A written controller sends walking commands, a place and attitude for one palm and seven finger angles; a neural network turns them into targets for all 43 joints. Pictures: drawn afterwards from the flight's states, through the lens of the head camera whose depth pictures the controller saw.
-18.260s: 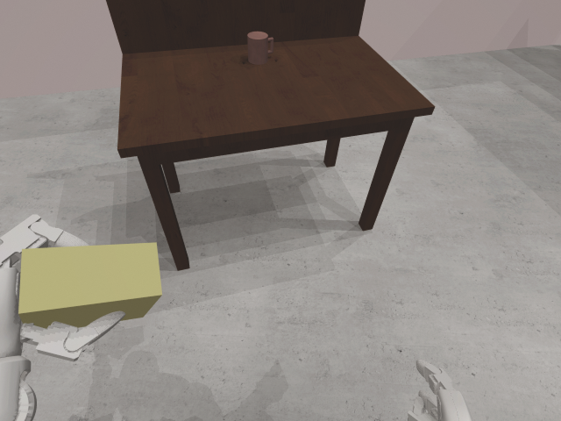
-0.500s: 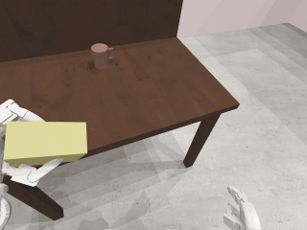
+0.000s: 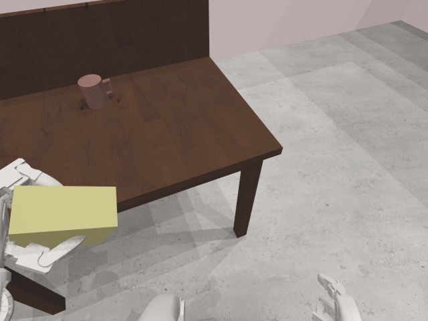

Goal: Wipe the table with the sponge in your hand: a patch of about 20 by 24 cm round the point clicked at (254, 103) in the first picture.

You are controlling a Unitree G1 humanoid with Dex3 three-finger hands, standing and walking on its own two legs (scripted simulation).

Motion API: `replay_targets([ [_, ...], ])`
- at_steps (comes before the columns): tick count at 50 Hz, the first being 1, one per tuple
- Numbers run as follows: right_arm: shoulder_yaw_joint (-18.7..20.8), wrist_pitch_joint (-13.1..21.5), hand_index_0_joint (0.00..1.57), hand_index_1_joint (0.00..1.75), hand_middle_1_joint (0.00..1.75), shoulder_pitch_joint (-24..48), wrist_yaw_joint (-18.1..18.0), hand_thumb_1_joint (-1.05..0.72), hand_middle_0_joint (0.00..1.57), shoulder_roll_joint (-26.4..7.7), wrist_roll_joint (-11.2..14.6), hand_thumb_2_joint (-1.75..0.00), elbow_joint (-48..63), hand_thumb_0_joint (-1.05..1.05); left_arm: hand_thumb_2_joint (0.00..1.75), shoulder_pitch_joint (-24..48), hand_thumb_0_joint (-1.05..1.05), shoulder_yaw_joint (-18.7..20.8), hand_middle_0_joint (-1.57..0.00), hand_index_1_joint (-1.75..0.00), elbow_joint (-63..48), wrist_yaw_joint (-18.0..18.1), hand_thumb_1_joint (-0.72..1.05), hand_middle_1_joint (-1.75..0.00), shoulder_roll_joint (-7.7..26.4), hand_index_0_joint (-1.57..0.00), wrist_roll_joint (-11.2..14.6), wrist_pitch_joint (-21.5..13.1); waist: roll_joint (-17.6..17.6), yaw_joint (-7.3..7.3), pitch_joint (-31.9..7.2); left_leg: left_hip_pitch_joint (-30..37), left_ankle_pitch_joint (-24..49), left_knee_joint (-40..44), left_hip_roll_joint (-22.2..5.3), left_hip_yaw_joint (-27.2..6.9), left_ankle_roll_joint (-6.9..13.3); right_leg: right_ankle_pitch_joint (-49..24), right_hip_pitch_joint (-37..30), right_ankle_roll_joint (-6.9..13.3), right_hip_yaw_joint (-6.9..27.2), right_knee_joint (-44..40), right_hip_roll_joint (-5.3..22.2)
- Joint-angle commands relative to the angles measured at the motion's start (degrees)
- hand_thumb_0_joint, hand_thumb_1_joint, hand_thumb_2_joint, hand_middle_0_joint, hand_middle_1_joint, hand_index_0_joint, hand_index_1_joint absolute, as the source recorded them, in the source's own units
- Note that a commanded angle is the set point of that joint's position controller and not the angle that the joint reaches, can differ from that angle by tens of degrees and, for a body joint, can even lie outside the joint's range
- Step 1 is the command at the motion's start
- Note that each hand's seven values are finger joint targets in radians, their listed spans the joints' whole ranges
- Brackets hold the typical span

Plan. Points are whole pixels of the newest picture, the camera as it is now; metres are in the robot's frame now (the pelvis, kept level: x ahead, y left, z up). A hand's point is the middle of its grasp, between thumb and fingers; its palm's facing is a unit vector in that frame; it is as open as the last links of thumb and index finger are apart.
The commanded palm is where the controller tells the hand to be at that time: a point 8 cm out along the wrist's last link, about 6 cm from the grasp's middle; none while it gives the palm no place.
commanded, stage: shuffle to correct the standing spot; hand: left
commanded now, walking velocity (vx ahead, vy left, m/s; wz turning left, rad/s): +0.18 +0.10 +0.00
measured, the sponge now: (79, 218) +0.23 +0.21 +0.13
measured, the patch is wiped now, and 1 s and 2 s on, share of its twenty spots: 0.00 0.00 0.00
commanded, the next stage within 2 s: come to a stop and stand still in 1.56 s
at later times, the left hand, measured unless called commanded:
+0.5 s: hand (89, 223) +0.21 +0.18 +0.16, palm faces +0.44 -0.74 -0.50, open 9.8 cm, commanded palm +0.17 +0.21 +0.18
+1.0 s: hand (133, 151) +0.32 +0.15 +0.18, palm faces +0.31 -0.79 -0.53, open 9.8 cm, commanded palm +0.27 +0.20 +0.18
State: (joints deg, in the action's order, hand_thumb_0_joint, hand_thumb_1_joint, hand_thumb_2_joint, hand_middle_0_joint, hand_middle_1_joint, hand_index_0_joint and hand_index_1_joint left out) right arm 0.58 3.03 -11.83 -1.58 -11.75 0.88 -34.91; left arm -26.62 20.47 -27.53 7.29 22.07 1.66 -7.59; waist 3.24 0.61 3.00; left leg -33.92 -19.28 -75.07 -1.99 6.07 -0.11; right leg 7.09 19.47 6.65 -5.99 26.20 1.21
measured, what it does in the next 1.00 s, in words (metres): walks ahead: left foot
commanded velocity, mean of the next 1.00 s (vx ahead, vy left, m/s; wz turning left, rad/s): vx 0.13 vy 0.17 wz -0.05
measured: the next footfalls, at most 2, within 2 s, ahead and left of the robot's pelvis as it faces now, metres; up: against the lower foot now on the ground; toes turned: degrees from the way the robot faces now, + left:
left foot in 0.16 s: +0.04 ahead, +0.11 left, +0.00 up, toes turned +5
left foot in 1.12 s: +0.18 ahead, +0.10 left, +0.00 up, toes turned +0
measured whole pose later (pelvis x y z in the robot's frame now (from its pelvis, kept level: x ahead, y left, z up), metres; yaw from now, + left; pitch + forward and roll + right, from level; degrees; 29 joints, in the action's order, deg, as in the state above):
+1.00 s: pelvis +0.10 -0.08 +0.01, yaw -1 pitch +2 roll +6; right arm 3.5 1.0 -11.5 -0.2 -16.2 2.2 -30.1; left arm -30.4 20.7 -28.3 6.6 24.0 3.3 -11.0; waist 1.7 0.6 1.3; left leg -17.8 -9.5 -29.5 1.4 3.4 2.6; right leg 12.4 8.5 7.4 0.7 19.2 -4.0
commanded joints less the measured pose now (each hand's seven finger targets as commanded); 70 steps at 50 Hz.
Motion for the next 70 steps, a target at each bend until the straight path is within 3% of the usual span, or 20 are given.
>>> replay_targets([
  [1, 2.3, 5.0, 0.20, 0.30, 0.30, 2.7, -1.4, -0.90, 0.20, -5.5, -0.8, -0.90, 9.2, 0.00, 1.30, 4.1, 0.00, 10.9, -1.20, -1.60, -16.5, 3.2, 0.10, -1.60, 14.5, -1.20, 0.8, -5.7, 1.1, 1.20, -11.9, 12.2, -2.8, 32.4, 1.4, 1.7, 1.0, 28.1, -4.9, 2.8, 18.1, -20.9, 14.1],
  [6, 2.4, 6.2, 0.20, 0.30, 0.30, 1.2, -2.2, -0.90, 0.20, -6.7, -0.1, -0.90, 9.6, 0.00, 1.30, 5.7, 0.00, 6.4, -1.20, -1.60, -8.9, 2.7, 0.10, -1.60, 9.4, -1.20, 0.3, -5.2, -3.1, 0.55, -11.4, 24.7, -2.1, 55.5, 2.8, 1.3, 3.7, 26.2, -8.0, -3.3, 14.8, -14.4, 9.3],
  [10, 3.2, 4.1, 0.20, 0.30, 0.30, 2.0, -1.2, -0.90, 0.20, -9.4, 1.9, -0.90, 9.2, 0.00, 1.30, 5.8, 0.00, 5.5, -1.20, -1.60, -4.4, 2.4, 0.10, -1.60, 8.4, -1.20, 0.0, -4.5, -13.8, 0.04, -4.7, 22.9, -1.7, 60.6, -12.0, -18.5, 12.0, 13.6, 0.5, -9.9, 6.5, 12.7, -0.3],
  [12, 2.8, 3.6, 0.20, 0.30, 0.30, 4.1, -0.8, -0.90, 0.20, -7.5, 1.5, -0.90, 8.9, 0.00, 1.30, 6.3, 0.00, 7.6, -1.20, -1.60, -4.9, 2.0, 0.10, -1.60, 11.4, -1.20, -0.2, -4.3, -19.9, -0.78, 0.3, 10.7, -15.3, 64.1, -14.0, -22.3, 13.5, 17.1, 1.8, -8.4, 6.8, 23.9, -0.3],
  [15, 2.7, 3.2, 0.20, 0.30, 0.30, 5.0, -0.3, -0.90, 0.20, -8.0, 0.7, -0.90, 9.4, 0.00, 1.30, 3.6, 0.00, 8.9, -1.20, -1.60, -7.1, 1.2, 0.10, -1.60, 11.7, -1.20, -0.9, -5.3, -6.9, 2.05, 0.6, 0.0, -10.7, 46.7, -6.3, -11.8, 7.2, 11.2, -15.6, -5.8, 8.8, -1.4, 2.1],
  [17, 4.0, 3.2, 0.20, 0.30, 0.30, 3.0, 0.2, -0.90, 0.20, -7.7, 0.7, -0.90, 9.9, 0.00, 1.30, 2.7, 0.00, 11.0, -1.20, -1.60, -9.0, 0.9, 0.10, -1.60, 14.6, -1.20, 0.2, -5.8, 18.7, 0.12, -4.0, -4.2, -6.7, 14.8, 5.5, -5.4, 2.1, 13.7, -17.0, -2.4, 35.4, -16.2, 16.8],
  [19, 4.8, 3.9, 0.20, 0.30, 0.30, 2.5, 0.6, -0.90, 0.20, -9.0, 0.8, -0.90, 9.1, 0.00, 1.30, 6.1, 0.00, 8.9, -1.20, -1.60, -10.8, -0.2, 0.10, -1.60, 11.9, -1.20, 0.5, -7.3, 5.9, -1.09, -4.4, 1.0, 1.0, 8.6, 2.5, -11.3, 1.4, 27.8, -6.6, -6.5, 36.2, -19.9, 17.2],
  [22, 3.0, 3.8, 0.20, 0.30, 0.30, 3.6, 0.8, -0.90, 0.20, -7.1, 0.1, -0.90, 7.3, 0.00, 1.30, 7.1, 0.00, 8.8, -1.20, -1.60, -13.0, -0.4, 0.10, -1.60, 12.4, -1.20, 0.8, -8.3, -4.8, -0.98, -4.3, 0.4, 6.3, 11.4, 0.4, -9.6, 0.7, 15.5, -6.6, -5.5, 28.3, -16.9, 15.1],
  [32, 2.1, 4.8, 0.20, 0.30, 0.30, 4.4, 0.3, -0.90, 0.20, -6.7, 0.4, -0.90, 8.9, 0.00, 1.30, 5.7, 0.00, 6.5, -1.20, -1.60, 0.8, 0.7, 0.10, -1.60, 9.1, -1.20, 0.6, -6.2, 7.5, 1.50, -9.6, 6.0, 7.2, 38.0, 3.2, -1.8, 1.6, -2.7, -21.6, -10.5, 22.7, -14.5, 11.3],
  [40, 3.2, 2.5, 0.20, 0.30, 0.30, 5.6, 1.5, -0.90, 0.20, -7.7, 0.8, -0.90, 12.6, 0.00, 1.30, 0.0, 0.00, 8.1, -1.20, -1.60, -11.4, 1.0, 0.10, -1.60, 11.2, -1.20, 1.3, -6.5, 1.5, 1.49, -11.3, 6.5, 7.1, 44.0, 2.4, -2.6, 2.6, -17.2, -27.5, -9.9, 20.4, -11.3, 14.1],
  [51, 3.3, 0.2, 0.20, 0.30, 0.30, 4.3, 1.5, -0.90, 0.20, -8.4, 1.7, -0.90, 13.5, 0.00, 1.30, -0.7, 0.00, 7.7, -1.20, -1.60, -8.2, 0.3, 0.10, -1.60, 10.9, -1.20, 2.4, -5.6, 1.2, 0.96, -9.8, 15.3, 13.2, 47.8, 1.8, -3.4, 3.4, -33.9, -20.4, -12.0, 17.6, -3.2, 13.0],
  [57, 3.5, -0.2, 0.20, 0.30, 0.30, 3.9, 1.2, -0.90, 0.20, -9.7, 1.8, -0.90, 12.5, 0.00, 1.30, 4.7, 0.00, 6.0, -1.20, -1.60, -9.5, 0.0, 0.10, -1.60, 10.9, -1.20, 2.0, -6.0, 0.2, -0.63, -12.1, 34.8, 28.6, 43.2, -1.8, -5.7, 8.3, -42.3, -2.1, -17.2, 13.1, 12.1, 7.5],
  [59, 3.2, -0.5, 0.20, 0.30, 0.30, 3.7, 1.0, -0.90, 0.20, -9.1, 1.1, -0.90, 12.5, 0.00, 1.30, 2.8, 0.00, 7.2, -1.20, -1.60, -11.2, 0.5, 0.10, -1.60, 11.5, -1.20, 1.7, -6.1, -5.9, -1.48, -15.6, 41.7, 37.5, 40.1, -5.5, -11.3, 11.9, -26.3, 6.9, -16.2, 9.7, 23.1, 3.7],
  [62, 3.0, 1.0, 0.20, 0.30, 0.30, 6.2, 0.7, -0.90, 0.20, -7.9, 0.8, -0.90, 13.5, 0.00, 1.30, 1.3, 0.00, 9.4, -1.20, -1.60, -16.5, 0.8, 0.10, -1.60, 13.4, -1.20, 1.9, -5.6, -14.6, 0.81, -8.8, 26.6, 33.3, 47.9, -11.1, -17.5, 12.6, 23.5, 5.2, -9.3, 8.6, 22.3, 1.3],
  [64, 2.4, 2.2, 0.20, 0.30, 0.30, 5.5, 0.5, -0.90, 0.20, -7.6, 1.2, -0.90, 12.9, 0.00, 1.30, -1.3, 0.00, 10.7, -1.20, -1.60, -14.2, 0.6, 0.10, -1.60, 13.6, -1.20, 1.4, -4.7, -13.1, 1.62, -5.5, 15.7, 23.0, 44.4, -7.0, -10.6, 7.6, 13.5, -7.1, -7.2, 3.9, 6.4, 2.7],
  [65, 2.1, 2.0, 0.20, 0.30, 0.30, 5.1, 0.6, -0.90, 0.20, -7.1, 1.0, -0.90, 12.4, 0.00, 1.30, -1.8, 0.00, 12.0, -1.20, -1.60, -13.8, 0.5, 0.10, -1.60, 14.9, -1.20, 1.2, -4.8, -5.9, 1.72, -6.1, 8.8, 14.8, 35.4, -2.4, -8.3, 5.1, -1.2, -14.4, -6.4, 9.0, -2.5, 5.1],
  [66, 2.1, 1.5, 0.20, 0.30, 0.30, 4.4, 0.9, -0.90, 0.20, -5.6, 0.9, -0.90, 12.1, 0.00, 1.30, -1.9, 0.00, 12.8, -1.20, -1.60, -13.0, 0.6, 0.10, -1.60, 16.2, -1.20, 1.2, -4.8, 10.7, 0.48, -8.1, -0.1, 1.4, 19.1, 5.0, -3.4, 1.7, -12.7, -19.6, -2.3, 30.6, -7.2, 18.0],
  [67, 2.6, 1.0, 0.20, 0.30, 0.30, 3.7, 1.8, -0.90, 0.20, -6.8, 0.8, -0.90, 10.9, 0.00, 1.30, -0.9, 0.00, 11.6, -1.20, -1.60, -11.1, 0.5, 0.10, -1.60, 13.5, -1.20, 2.6, -5.0, 11.6, -0.78, -6.5, -3.0, -7.9, 9.4, 5.6, -7.2, -0.3, -22.3, -18.5, -2.7, 35.2, -9.1, 23.2],
  [68, 3.8, 1.3, 0.20, 0.30, 0.30, 3.6, 2.1, -0.90, 0.20, -8.4, 1.6, -0.90, 11.2, 0.00, 1.30, -0.2, 0.00, 9.8, -1.20, -1.60, -12.0, 0.7, 0.10, -1.60, 11.7, -1.20, 2.5, -5.5, 12.2, -0.34, -4.9, -2.9, -5.0, 6.6, 3.4, -11.0, -0.5, -24.9, -16.1, -6.0, 33.0, -9.2, 21.6],
  [70, 2.2, 1.9, 0.20, 0.30, 0.30, 3.5, 1.7, -0.90, 0.20, -6.5, 1.2, -0.90, 9.6, 0.00, 1.30, -4.1, 0.00, 11.8, -1.20, -1.60, -7.7, 0.9, 0.10, -1.60, 11.6, -1.20, 3.0, -6.2, 5.4, -0.23, -5.8, -4.0, -0.1, 7.6, 0.7, -11.2, -0.9, -28.1, -17.6, -3.7, 24.9, -4.0, 19.0],
])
